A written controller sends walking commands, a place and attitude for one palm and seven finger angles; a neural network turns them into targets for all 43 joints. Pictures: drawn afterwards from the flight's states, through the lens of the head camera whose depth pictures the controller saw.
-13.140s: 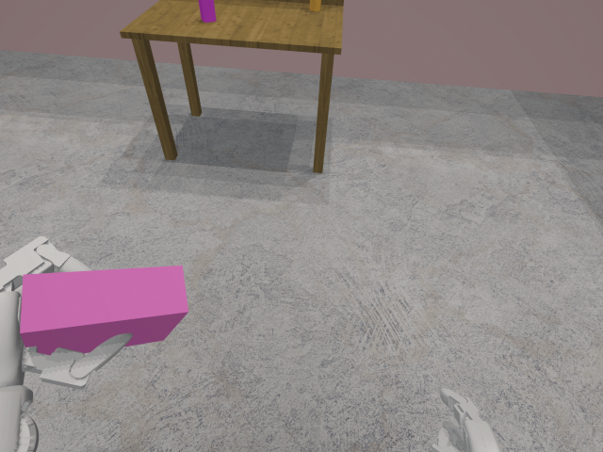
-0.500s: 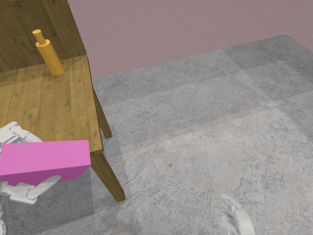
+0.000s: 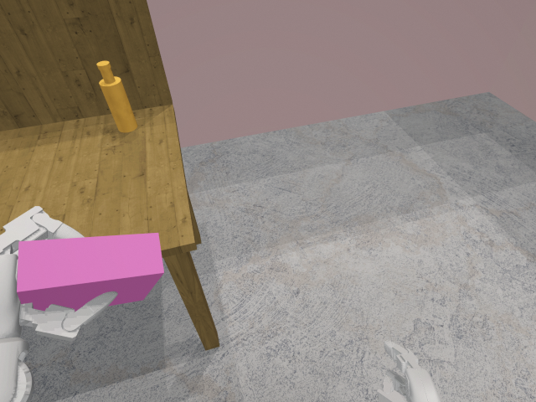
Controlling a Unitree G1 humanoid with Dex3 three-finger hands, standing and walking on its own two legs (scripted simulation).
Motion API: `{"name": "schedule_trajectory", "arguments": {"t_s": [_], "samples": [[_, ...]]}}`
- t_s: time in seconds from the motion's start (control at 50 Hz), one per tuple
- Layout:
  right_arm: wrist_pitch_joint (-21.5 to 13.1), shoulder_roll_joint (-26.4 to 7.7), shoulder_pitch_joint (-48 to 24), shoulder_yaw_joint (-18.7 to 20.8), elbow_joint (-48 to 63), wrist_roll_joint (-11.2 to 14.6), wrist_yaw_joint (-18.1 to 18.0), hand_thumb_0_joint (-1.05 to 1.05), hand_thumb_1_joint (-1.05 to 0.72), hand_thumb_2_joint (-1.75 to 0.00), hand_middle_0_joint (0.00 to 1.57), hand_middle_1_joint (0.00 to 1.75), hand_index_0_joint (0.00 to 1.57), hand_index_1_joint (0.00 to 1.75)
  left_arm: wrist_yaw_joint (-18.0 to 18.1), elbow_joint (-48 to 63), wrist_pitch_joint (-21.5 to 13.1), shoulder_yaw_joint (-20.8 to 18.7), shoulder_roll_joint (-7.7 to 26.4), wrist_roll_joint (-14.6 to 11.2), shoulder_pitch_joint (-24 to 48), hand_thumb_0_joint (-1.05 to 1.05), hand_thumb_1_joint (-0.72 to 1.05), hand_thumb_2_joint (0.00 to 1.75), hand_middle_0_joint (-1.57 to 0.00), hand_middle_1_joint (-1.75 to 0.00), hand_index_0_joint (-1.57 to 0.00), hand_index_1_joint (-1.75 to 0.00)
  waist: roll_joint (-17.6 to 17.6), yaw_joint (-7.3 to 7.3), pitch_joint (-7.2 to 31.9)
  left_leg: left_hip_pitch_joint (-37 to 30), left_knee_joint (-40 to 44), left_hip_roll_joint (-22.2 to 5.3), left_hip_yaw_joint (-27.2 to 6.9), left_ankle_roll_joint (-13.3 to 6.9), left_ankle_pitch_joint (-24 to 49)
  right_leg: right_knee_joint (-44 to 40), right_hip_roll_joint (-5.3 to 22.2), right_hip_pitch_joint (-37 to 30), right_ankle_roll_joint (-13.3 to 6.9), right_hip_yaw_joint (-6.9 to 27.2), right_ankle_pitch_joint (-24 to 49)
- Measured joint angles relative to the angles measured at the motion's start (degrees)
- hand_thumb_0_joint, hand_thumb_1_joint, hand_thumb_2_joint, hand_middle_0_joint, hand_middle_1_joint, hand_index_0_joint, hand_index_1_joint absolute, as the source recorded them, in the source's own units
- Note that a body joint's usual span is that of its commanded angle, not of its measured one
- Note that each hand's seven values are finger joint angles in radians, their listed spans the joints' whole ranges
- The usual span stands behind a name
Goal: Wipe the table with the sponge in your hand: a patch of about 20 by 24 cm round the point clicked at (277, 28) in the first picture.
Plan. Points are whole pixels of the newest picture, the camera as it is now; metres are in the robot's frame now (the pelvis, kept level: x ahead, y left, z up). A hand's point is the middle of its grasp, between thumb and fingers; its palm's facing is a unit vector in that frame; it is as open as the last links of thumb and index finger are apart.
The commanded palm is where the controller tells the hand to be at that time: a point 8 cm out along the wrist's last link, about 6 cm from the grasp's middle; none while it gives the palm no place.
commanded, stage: come to a stop and stand still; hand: left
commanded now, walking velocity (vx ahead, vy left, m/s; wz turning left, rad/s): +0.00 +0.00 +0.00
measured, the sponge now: (113, 273) +0.23 +0.21 +0.14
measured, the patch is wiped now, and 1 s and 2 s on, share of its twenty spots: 0.00 0.00 0.00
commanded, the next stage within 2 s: look again from close up in 0.68 s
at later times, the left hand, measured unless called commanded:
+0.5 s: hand (37, 304) +0.18 +0.26 +0.16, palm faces +0.40 -0.82 -0.41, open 9.2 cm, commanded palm +0.13 +0.30 +0.18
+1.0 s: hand (18, 268) +0.21 +0.30 +0.17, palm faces +0.40 -0.85 -0.34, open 9.2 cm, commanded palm +0.15 +0.33 +0.18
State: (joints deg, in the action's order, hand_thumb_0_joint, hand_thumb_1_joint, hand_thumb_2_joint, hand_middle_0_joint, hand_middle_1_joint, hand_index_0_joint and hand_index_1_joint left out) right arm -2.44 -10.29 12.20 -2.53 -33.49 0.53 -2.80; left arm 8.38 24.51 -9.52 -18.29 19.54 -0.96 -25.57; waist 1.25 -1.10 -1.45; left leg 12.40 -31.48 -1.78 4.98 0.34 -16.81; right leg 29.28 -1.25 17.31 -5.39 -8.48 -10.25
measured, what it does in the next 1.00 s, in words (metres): shifts its weight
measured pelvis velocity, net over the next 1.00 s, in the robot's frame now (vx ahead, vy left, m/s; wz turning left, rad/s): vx -0.02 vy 0.05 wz -0.03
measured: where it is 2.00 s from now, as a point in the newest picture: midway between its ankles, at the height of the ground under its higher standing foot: outside the picture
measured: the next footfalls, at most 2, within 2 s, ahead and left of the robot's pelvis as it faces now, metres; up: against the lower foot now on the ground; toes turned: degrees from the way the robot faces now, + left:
left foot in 1.74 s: +0.13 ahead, +0.24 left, +0.00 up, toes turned -5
right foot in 1.96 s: +0.14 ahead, +0.05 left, +0.00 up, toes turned -10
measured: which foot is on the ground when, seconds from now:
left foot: down 0.00-1.00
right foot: down 0.00-1.00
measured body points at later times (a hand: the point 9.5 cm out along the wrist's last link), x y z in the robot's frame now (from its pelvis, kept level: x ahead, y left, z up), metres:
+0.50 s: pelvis -0.03 +0.02 +0.00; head -0.04 +0.01 +0.45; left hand +0.15 +0.30 +0.18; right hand +0.11 -0.22 -0.09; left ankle -0.01 +0.13 -0.73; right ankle +0.07 -0.05 -0.73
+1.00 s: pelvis -0.02 +0.05 +0.01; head -0.01 +0.06 +0.45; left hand +0.19 +0.34 +0.18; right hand +0.13 -0.18 -0.08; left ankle -0.01 +0.13 -0.73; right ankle +0.07 -0.05 -0.73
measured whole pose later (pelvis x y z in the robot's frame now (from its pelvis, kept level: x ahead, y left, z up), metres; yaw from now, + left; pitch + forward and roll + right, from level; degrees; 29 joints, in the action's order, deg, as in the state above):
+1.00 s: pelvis -0.02 +0.05 +0.01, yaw -2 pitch -3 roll +0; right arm -8.8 -12.5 15.8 -0.9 -34.0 1.4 -0.5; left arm 5.8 18.4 -14.4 -20.4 20.0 -2.2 -18.5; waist -0.9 -1.7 -3.3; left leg 11.0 -28.1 1.6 4.6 -3.3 -14.7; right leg 27.5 -0.9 18.4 -0.4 -2.4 -11.9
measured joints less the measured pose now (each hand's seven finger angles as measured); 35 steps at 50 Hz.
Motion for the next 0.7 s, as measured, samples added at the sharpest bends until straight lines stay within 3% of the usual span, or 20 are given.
{"name": "schedule_trajectory", "arguments": {"t_s": [0.1,0.18,0.22,0.34,0.42,0.54,0.7], "samples": [[0.9,-0.1,0.2,-0.1,-1.4,-0.2,0.4,0.01,-0.90,-0.90,0.20,0.30,0.20,0.30,-0.4,0.7,0.9,1.7,-0.3,0.0,-0.8,-0.01,-0.41,1.00,-0.84,-1.34,-0.84,-1.34,-0.1,0.51,-0.1,2.5,-3.9,0.7,-2.0,-0.7,-5.6,-1.8,-0.1,0.8,-0.7,-0.1,2.0],[1.7,-0.8,0.7,0.1,-1.6,-0.6,0.0,0.01,-0.90,-0.90,0.20,0.30,0.20,0.30,0.0,2.4,0.5,1.0,1.0,-0.1,-1.8,-0.01,-0.41,1.00,-0.84,-1.34,-0.84,-1.34,-1.3,1.27,-0.8,0.9,0.1,0.6,-2.7,-0.9,-2.6,-2.8,0.1,1.3,-0.5,-0.3,3.5],[1.8,-1.2,1.0,0.4,-1.7,-0.7,-0.3,0.01,-0.90,-0.90,0.20,0.30,0.20,0.30,0.3,2.9,0.2,0.5,1.5,-0.2,-2.3,-0.01,-0.41,1.00,-0.84,-1.34,-0.84,-1.34,-1.9,1.23,-1.4,0.1,1.9,0.9,-2.4,-0.3,2.1,-2.9,0.4,1.0,0.3,0.1,3.7],[1.1,-2.5,3.0,1.3,-1.2,-0.2,-0.9,0.01,-0.90,-0.90,0.20,0.30,0.20,0.30,0.6,2.4,-0.5,-0.5,1.7,0.5,-3.4,-0.01,-0.41,1.00,-0.84,-1.34,-0.84,-1.34,-1.1,0.94,-0.3,-0.3,3.5,0.7,-1.9,-0.6,3.0,-4.3,-0.1,0.6,3.1,1.0,0.9],[0.4,-2.6,2.6,1.4,-1.4,0.0,-0.9,0.01,-0.90,-0.90,0.20,0.30,0.20,0.30,0.7,0.7,-0.5,-0.7,1.4,0.6,-1.6,-0.01,-0.41,1.00,-0.85,-1.34,-0.84,-1.34,-1.5,0.75,-0.7,-0.3,2.5,1.5,-1.3,-0.7,2.9,-4.1,0.6,0.6,2.4,1.8,5.3],[-0.1,-2.0,2.1,1.2,-1.6,-0.2,-0.6,0.01,-0.90,-0.90,0.20,0.30,0.20,0.30,0.3,-1.3,-0.2,0.8,-0.4,1.1,-1.2,-0.01,-0.41,1.00,-0.85,-1.34,-0.84,-1.34,-0.5,1.05,0.7,0.5,1.4,1.3,-1.3,-1.2,1.2,-3.4,0.2,1.2,2.3,2.3,2.6],[-0.4,-1.3,1.4,0.6,-1.3,-0.5,-0.5,0.01,-0.90,-0.90,0.20,0.30,0.20,0.30,0.3,0.6,-1.2,0.5,0.5,0.8,-1.3,-0.01,-0.41,1.00,-0.85,-1.34,-0.84,-1.34,-1.1,0.86,-0.3,1.0,1.8,1.7,-1.2,-1.4,2.6,-3.8,0.4,1.6,2.5,2.5,4.1]]}}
